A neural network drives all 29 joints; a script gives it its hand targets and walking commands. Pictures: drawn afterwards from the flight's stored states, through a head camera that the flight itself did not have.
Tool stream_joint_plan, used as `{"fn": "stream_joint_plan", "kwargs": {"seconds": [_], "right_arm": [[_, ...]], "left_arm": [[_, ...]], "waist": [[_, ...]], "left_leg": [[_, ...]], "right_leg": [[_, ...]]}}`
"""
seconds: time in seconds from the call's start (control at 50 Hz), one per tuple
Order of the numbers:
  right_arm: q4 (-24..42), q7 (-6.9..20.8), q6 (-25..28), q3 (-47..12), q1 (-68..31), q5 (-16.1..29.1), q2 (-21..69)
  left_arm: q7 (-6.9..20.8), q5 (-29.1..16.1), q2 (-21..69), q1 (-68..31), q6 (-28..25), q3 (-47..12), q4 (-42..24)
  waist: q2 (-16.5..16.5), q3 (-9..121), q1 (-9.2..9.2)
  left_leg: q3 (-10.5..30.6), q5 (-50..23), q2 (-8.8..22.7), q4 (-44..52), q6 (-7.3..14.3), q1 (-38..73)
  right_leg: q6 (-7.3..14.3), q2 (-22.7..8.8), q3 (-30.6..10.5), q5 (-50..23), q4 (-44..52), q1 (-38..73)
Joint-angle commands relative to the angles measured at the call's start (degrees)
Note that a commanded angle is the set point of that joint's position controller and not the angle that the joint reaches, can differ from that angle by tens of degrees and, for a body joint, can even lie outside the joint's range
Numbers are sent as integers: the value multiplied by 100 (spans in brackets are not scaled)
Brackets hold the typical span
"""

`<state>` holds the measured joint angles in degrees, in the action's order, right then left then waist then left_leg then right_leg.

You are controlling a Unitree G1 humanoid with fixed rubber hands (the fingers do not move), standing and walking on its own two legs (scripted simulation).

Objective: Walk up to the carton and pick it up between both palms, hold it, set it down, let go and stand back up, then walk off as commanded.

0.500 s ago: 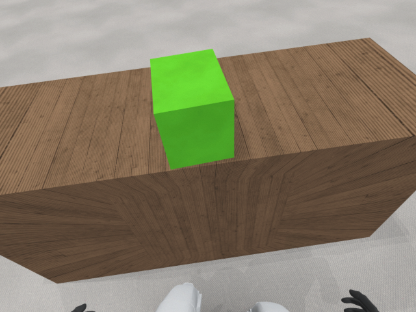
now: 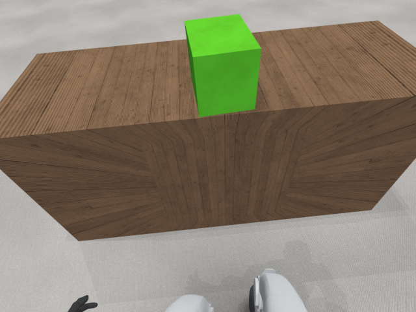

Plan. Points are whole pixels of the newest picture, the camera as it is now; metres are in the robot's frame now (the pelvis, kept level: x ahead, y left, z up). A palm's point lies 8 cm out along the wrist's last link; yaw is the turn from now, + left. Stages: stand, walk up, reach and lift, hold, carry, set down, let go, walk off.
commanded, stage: walk off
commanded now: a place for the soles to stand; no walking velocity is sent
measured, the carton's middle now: (219, 64) +0.75 +0.02 +0.09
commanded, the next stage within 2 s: stand in 1.50 s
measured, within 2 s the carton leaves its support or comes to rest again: neither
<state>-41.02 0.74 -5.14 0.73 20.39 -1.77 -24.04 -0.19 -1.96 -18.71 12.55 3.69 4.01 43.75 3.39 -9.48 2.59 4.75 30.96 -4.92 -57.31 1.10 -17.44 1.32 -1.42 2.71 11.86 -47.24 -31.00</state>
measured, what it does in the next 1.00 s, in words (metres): walks backwards: right foot, then left foot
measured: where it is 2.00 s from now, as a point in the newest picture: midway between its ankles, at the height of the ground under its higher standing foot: outside the picture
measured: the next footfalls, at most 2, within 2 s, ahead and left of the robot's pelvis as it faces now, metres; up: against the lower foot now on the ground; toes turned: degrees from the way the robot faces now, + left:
right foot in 0.36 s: -0.16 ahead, -0.11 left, +0.00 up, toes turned +4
left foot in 0.70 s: -0.15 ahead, +0.15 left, +0.00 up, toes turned -10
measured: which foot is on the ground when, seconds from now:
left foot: down 0.00-0.40, up 0.42-0.68, down 0.70-1.00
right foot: down 0.00-0.00, up 0.02-0.34, down 0.36-1.00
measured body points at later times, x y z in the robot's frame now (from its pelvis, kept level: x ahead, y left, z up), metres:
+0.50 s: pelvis -0.18 +0.00 +0.01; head -0.17 -0.03 +0.46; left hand -0.11 +0.31 -0.09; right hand -0.07 -0.30 -0.11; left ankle -0.05 +0.13 -0.63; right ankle -0.20 -0.11 -0.68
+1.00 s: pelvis -0.23 +0.00 +0.01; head -0.20 +0.01 +0.46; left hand -0.16 +0.32 -0.10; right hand -0.14 -0.31 -0.08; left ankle -0.19 +0.16 -0.67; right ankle -0.20 -0.11 -0.68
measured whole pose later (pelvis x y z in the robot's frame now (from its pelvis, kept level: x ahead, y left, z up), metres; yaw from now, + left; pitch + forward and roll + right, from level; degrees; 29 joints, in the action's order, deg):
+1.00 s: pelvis -0.23 +0.00 +0.01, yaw +0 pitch -7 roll +2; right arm -42.1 -1.1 1.4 0.7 17.3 -1.5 -21.9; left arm -0.2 -2.0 -22.6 15.2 0.0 4.0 43.7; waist -3.7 -11.5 2.6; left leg 9.2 25.5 -5.7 -51.2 0.8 -19.2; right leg 0.7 1.2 -4.7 26.6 -54.7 -19.9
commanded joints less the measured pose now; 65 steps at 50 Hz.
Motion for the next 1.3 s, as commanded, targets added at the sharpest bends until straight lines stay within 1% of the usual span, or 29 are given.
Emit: {"fn": "stream_joint_plan", "kwargs": {"seconds": [0.0, 0.02, 0.06, 0.08, 0.22, 0.28, 0.34, 0.36, 0.38, 0.4, 0.42, 0.44, 0.48, 0.62, 0.68, 0.7, 0.72, 0.74, 0.78, 0.84, 0.92, 0.94, 0.98, 1.0, 1.04, 1.1, 1.14, 1.2, 1.28], "right_arm": [[235, -59, 254, 728, 522, -201, -1699], [420, -167, 340, 753, -344, -222, -1832], [626, -287, 419, 737, -1106, -93, -1512], [585, -294, 419, 759, -1230, -57, -1453], [550, -245, 339, 738, -599, -139, -1332], [550, -222, 290, 749, -487, -159, -1348], [427, -258, 188, 704, -802, -121, -1337], [341, -275, 166, 664, -684, -92, -1178], [258, -310, 197, 650, -493, -12, -934], [264, -361, 245, 745, -772, 48, -972], [333, -374, 253, 839, -1039, 10, -1187], [263, -331, 270, 858, -971, 2, -1232], [293, -280, 245, 854, -652, 53, -1228], [-11, -238, 605, 736, -267, 104, -1040], [-238, -244, 780, 706, 255, 62, -955], [-283, -270, 842, 721, 433, -8, -1044], [-236, -303, 923, 786, 362, -51, -1568], [-99, -289, 930, 813, 121, -18, -1827], [-47, -320, 909, 786, -101, 40, -1556], [92, -267, 891, 722, -358, -7, -1418], [108, -249, 855, 637, -706, 15, -1317], [64, -260, 847, 574, -668, 13, -1140], [-110, -261, 818, 575, -458, 134, -771], [-243, -261, 804, 658, -310, 146, -1069], [-376, -218, 823, 676, -104, 113, -1194], [-306, -228, 893, 638, -129, 83, -1171], [-282, -238, 975, 609, -280, 93, -1197], [-238, -262, 1029, 626, -371, 96, -1514], [-113, -282, 994, 559, -618, 118, -1296]], "left_arm": [[-191, 317, -1515, -652, 38, 643, -556], [-227, 238, -1678, -581, 52, 688, -490], [-158, 186, -1674, -69, 10, 650, -237], [-149, 191, -1701, 196, 37, 611, 12], [-103, 227, -1607, 446, 8, 502, 15], [-72, 191, -1546, 602, -27, 477, 38], [-77, 182, -1416, 1208, -98, 452, 245], [-72, 210, -1513, 1304, -138, 480, 355], [-83, 266, -1719, 1218, -161, 490, 320], [-109, 339, -2021, 573, -147, 485, 103], [-166, 411, -2200, 57, -154, 600, -194], [-200, 431, -2111, -320, -223, 577, -297], [-233, 391, -1850, -580, -305, 548, -432], [-34, 506, -1684, -204, -324, 529, -527], [7, 481, -1604, -422, -283, 434, -461], [-10, 480, -1343, -192, -262, 394, -372], [-25, 385, -982, -131, -297, 329, -375], [-93, 342, -1387, -96, -312, 477, -394], [-54, 299, -1647, -54, -362, 520, -224], [21, 336, -1663, 454, -401, 514, -91], [22, 371, -1577, 639, -551, 480, -37], [13, 385, -1611, 758, -592, 461, -5], [11, 418, -2169, 708, -686, 558, -26], [23, 432, -2148, 443, -647, 584, -67], [24, 431, -1967, 54, -640, 523, -217], [34, 382, -1747, 33, -631, 416, -265], [32, 341, -1690, -121, -576, 393, -322], [-1, 328, -1432, 23, -524, 391, -328], [-2, 377, -1634, 219, -635, 395, -192]], "waist": [[1150, -552, -727], [696, -1060, -367], [36, -737, -25], [311, -467, 33], [645, 301, -320], [879, 653, -354], [836, 896, -23], [352, 832, 8], [-1202, 612, 53], [-1949, 122, 96], [-1440, -493, 27], [-947, -842, -174], [-1012, -748, -250], [-1754, 273, -68], [-1605, 584, -581], [-975, 804, -648], [528, 663, -566], [401, 369, -437], [-25, 106, -266], [577, 355, -149], [500, 561, 35], [171, 584, 119], [-1387, 496, 41], [-819, 358, -120], [-720, 241, -289], [-980, 751, -273], [-633, 1037, -295], [-186, 1094, -150], [-92, 919, -45]], "left_leg": [[4466, 3659, 2061, 4834, 1066, -2194], [4735, 3558, 2084, 5288, 798, -3284], [3491, 1702, 1711, 4579, 615, -2487], [3152, 1572, 1552, 4410, 591, -2220], [2693, 1238, 1480, 3784, 1145, -692], [2522, 939, 1545, 3793, 1066, -268], [1731, -20, 1419, 3500, 615, -495], [1446, 33, 1100, 2697, 332, -811], [866, 686, 246, 683, 61, -1407], [312, 574, -617, -857, -252, -2179], [959, 328, -439, -1475, -88, -2251], [1029, -129, -338, -1873, -17, -2068], [895, -720, -427, -2047, 31, -1870], [220, -45, 112, 483, 18, -1136], [125, -131, 173, 2461, 329, 760], [1114, 195, 474, 2910, 511, 1410], [3637, 426, 1659, 3629, 891, 1119], [4800, 612, 2101, 3953, 1282, 299], [4065, 536, 1783, 3712, 1243, 10], [3542, 983, 1580, 3540, 1245, -309], [2591, 345, 1302, 2952, 961, -1260], [2134, 166, 996, 2446, 724, -1708], [499, 143, -317, 121, 81, -1828], [533, 233, -53, -40, 89, -1496], [398, 52, 168, 120, 130, -1294], [474, -561, 214, 1190, 256, -766], [689, -1940, 425, 1770, 413, 110], [2513, -1952, 1415, 2657, 1078, 107], [1937, -2003, 1083, 2091, 885, -762]], "right_leg": [[-149, 1028, -854, 2422, -2843, -1300], [-159, 1012, -1668, 1964, -3183, -622], [-171, 852, -1589, 1200, -3376, -274], [-193, 916, -1422, 1083, -3593, -138], [-179, 693, -990, 1871, -2396, 85], [6, 501, -773, 2278, -1085, 490], [328, 242, -348, 2202, 1150, 1858], [472, 183, -786, 2298, 1822, 2176], [842, -676, -2653, 2758, 2700, 1814], [1219, -1838, -4379, 2252, 3008, 906], [1383, -2174, -4994, 2094, 3198, -51], [1135, -1875, -4309, 1380, 2974, -281], [829, -1214, -3268, 662, 2486, 96], [924, -930, -2677, 1969, 2209, 1384], [843, -741, -1975, 1743, 1364, 308], [593, -490, -1703, 1677, 352, -218], [215, 486, -1024, 1940, -1071, -772], [136, 546, -1299, 2573, -1417, -526], [146, 337, -1346, 2337, -1378, -214], [102, 159, -841, 2039, -870, 370], [193, 138, -599, 1262, 503, 1963], [256, -44, -1155, 1555, 1163, 2471], [684, -1612, -4075, 3129, 3176, 2017], [913, -1746, -4284, 3104, 3128, 1438], [1052, -1536, -3615, 2107, 2725, 1345], [865, -1153, -2929, 347, 1866, 1768], [730, -759, -2230, 140, 1303, 1347], [204, 142, -865, 446, 84, 1123], [355, -152, -1325, 233, 765, 1913]]}}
